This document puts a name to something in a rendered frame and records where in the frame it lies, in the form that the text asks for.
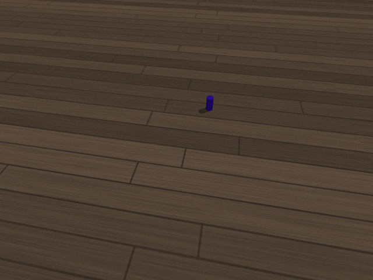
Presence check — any can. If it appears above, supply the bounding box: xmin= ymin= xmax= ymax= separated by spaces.
xmin=206 ymin=96 xmax=214 ymax=111

